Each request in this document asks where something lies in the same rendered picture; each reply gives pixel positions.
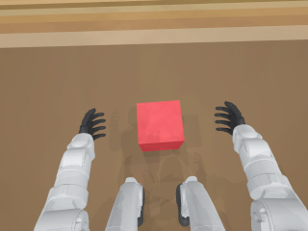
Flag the right robot upper arm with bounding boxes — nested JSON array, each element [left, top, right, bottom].
[[250, 197, 308, 231]]

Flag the robot left forearm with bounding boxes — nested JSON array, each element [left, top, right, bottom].
[[34, 133, 95, 231]]

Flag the robot right hand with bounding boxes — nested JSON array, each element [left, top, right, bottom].
[[214, 101, 245, 137]]

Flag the carton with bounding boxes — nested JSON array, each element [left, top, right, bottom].
[[137, 100, 185, 152]]

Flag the left robot shin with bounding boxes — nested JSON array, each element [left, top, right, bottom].
[[120, 177, 141, 217]]

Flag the robot right forearm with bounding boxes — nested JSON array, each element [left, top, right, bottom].
[[232, 124, 308, 213]]

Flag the left robot upper arm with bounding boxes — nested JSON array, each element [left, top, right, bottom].
[[36, 208, 90, 231]]

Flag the robot left hand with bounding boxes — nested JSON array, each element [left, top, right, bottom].
[[78, 108, 106, 140]]

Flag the robot right foot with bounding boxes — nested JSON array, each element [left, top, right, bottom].
[[176, 183, 190, 227]]

